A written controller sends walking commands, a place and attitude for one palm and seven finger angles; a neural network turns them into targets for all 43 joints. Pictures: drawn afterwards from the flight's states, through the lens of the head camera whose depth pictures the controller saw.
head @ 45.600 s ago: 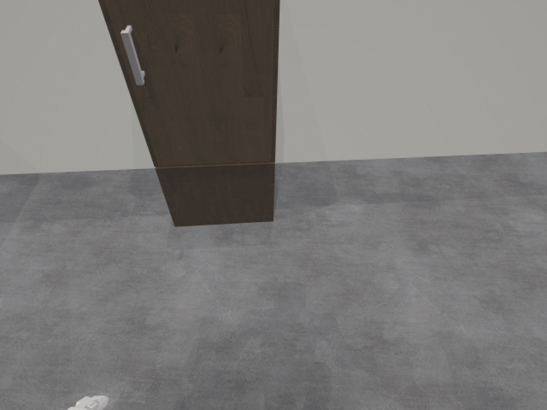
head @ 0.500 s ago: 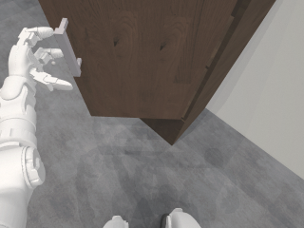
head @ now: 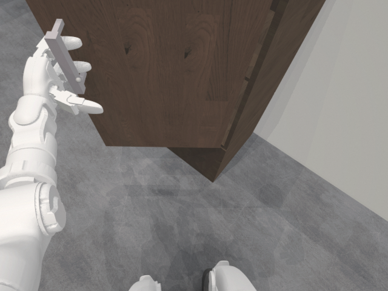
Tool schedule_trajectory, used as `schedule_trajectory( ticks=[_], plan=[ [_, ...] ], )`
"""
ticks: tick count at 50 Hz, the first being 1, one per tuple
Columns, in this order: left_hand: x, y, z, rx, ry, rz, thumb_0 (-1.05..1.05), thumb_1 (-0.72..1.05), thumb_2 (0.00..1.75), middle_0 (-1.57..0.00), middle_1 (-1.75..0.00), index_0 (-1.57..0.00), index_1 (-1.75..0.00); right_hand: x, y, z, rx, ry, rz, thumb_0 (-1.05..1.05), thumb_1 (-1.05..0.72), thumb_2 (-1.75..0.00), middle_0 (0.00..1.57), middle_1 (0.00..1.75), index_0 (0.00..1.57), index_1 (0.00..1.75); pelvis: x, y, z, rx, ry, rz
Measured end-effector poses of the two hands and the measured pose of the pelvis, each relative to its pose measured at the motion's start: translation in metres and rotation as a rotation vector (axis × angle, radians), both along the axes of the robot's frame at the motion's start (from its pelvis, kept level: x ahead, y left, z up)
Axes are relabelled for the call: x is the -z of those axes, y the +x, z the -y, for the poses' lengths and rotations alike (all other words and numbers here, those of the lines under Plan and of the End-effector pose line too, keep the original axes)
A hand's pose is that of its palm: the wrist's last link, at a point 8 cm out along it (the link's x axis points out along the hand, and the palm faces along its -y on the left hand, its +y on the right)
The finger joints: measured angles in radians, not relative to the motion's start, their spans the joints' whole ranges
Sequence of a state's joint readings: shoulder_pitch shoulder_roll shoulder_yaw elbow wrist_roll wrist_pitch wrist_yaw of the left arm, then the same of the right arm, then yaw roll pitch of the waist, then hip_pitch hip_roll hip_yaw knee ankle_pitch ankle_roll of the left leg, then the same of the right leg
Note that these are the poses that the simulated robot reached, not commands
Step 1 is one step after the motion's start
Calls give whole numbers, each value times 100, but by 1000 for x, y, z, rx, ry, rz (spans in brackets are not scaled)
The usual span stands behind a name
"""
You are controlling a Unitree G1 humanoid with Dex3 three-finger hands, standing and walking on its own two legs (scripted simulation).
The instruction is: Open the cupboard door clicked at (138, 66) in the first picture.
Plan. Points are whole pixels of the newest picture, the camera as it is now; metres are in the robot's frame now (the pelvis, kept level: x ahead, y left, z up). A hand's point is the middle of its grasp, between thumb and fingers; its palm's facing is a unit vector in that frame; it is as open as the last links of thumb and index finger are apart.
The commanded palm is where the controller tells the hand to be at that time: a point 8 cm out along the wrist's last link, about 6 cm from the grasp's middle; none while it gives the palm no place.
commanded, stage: slide the fingers in behind the handle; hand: left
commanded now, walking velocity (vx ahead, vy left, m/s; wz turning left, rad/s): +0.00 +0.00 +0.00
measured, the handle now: (70, 59) +0.57 +0.22 +0.10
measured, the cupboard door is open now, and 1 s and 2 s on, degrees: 40 41 72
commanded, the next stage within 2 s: close the thumb around the handle in 0.24 s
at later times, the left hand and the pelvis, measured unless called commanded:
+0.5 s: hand (75, 81) +0.50 +0.19 +0.11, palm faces -0.03 -1.00 -0.01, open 13.3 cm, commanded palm +0.48 +0.24 +0.10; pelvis -0.01 +0.00 +0.00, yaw -1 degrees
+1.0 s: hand (75, 80) +0.50 +0.19 +0.10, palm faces -0.02 -1.00 -0.02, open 5.5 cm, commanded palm +0.48 +0.23 +0.10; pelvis +0.00 +0.00 +0.00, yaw -1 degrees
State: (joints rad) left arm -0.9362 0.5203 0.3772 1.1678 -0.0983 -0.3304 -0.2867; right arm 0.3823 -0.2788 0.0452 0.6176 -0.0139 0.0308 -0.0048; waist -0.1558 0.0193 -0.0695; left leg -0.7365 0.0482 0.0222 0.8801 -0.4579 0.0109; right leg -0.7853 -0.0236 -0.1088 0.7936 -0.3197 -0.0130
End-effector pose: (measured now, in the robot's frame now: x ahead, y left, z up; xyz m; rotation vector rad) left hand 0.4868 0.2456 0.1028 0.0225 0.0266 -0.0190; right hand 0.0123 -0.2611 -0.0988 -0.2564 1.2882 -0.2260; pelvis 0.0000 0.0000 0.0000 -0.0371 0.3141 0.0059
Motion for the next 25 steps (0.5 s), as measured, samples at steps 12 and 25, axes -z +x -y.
schedule_trajectory(
  ticks=[12,25],
  plan=[
    [0,-6,-4,7,-4,-3,-2,-50,30,-30,-120,-29,-120,-1,-25,-1,46,8,-41,1,-91,-90,20,30,20,30,-2,-5,2,21,7,6],
    [-3,-7,-4,14,-10,9,-2,-39,35,-31,-121,-31,-121,-5,-27,3,44,-23,-32,1,-91,-90,20,30,20,30,-2,-7,-2,19,6,4]
  ],
)
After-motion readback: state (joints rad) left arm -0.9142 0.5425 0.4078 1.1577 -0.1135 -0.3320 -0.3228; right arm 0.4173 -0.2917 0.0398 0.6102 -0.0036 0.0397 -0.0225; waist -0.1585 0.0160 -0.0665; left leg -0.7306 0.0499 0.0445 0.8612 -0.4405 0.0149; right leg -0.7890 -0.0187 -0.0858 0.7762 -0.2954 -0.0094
